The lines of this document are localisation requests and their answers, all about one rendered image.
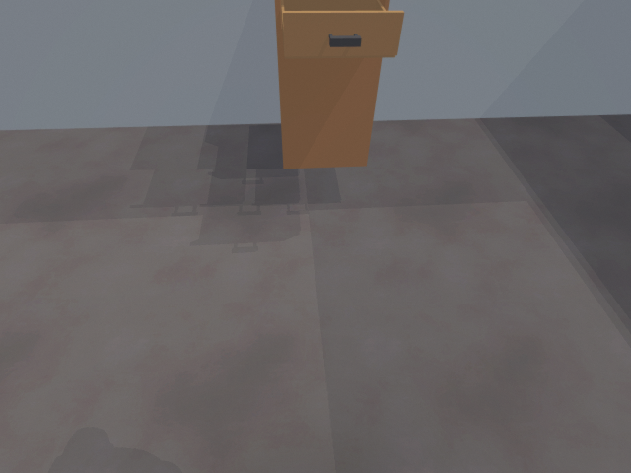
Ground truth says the handle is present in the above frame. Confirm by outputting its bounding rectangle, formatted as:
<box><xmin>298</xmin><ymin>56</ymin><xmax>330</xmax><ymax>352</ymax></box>
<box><xmin>329</xmin><ymin>34</ymin><xmax>361</xmax><ymax>47</ymax></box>

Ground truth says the cabinet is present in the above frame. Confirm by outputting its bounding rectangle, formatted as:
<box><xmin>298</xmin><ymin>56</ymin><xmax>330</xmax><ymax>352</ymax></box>
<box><xmin>275</xmin><ymin>0</ymin><xmax>390</xmax><ymax>169</ymax></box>

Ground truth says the drawer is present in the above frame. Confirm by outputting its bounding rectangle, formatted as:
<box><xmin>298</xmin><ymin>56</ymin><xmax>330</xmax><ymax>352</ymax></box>
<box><xmin>281</xmin><ymin>0</ymin><xmax>404</xmax><ymax>59</ymax></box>

